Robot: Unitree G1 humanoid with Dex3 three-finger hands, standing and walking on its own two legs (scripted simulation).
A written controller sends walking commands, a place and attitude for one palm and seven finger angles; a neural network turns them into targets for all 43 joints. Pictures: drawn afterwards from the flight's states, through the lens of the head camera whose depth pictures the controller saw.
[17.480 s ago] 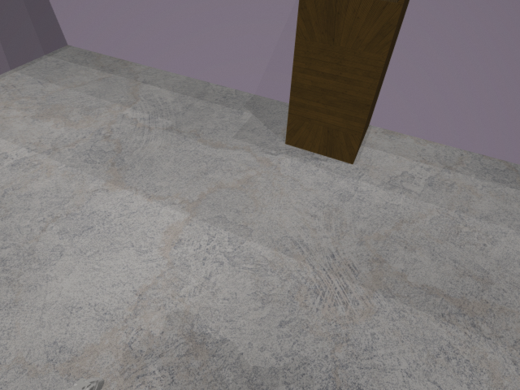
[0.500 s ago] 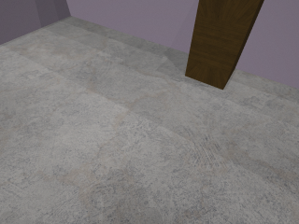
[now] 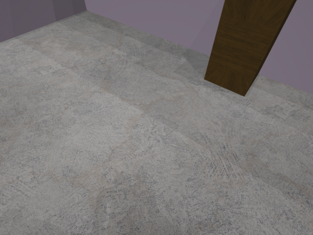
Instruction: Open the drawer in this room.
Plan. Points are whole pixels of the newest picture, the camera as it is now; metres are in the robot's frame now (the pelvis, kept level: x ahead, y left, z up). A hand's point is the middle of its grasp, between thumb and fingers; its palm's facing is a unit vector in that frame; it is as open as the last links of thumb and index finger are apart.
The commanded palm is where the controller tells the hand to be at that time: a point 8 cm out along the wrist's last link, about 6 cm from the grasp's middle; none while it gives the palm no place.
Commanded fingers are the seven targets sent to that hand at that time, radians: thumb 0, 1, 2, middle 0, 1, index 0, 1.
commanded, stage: turn or walk to find it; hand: left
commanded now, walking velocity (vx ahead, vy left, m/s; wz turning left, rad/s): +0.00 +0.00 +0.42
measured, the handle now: out of the picture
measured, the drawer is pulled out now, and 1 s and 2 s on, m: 0.00 0.00 0.00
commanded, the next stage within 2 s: stand and wait in 0.14 s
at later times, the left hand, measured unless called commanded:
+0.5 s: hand out of the picture +0.04 +0.18 -0.17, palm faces +0.05 -0.98 -0.21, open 7.4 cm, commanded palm none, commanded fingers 0.00 0.90 0.90 -0.20 -0.30 -0.20 -0.30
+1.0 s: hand out of the picture +0.09 +0.13 -0.16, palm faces -0.03 -0.98 -0.18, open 7.4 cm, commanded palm none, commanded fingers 0.00 0.90 0.90 -0.20 -0.30 -0.20 -0.30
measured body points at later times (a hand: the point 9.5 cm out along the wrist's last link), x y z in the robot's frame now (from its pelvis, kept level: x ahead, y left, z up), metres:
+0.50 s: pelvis +0.01 -0.01 +0.00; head +0.03 -0.01 +0.45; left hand +0.03 +0.23 -0.15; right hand +0.06 -0.24 -0.15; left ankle -0.01 +0.11 -0.74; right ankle -0.01 -0.12 -0.70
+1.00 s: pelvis +0.17 -0.04 +0.00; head +0.22 -0.05 +0.45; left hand +0.10 +0.18 -0.14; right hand +0.27 -0.29 -0.14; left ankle +0.29 +0.09 -0.69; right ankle +0.03 -0.12 -0.74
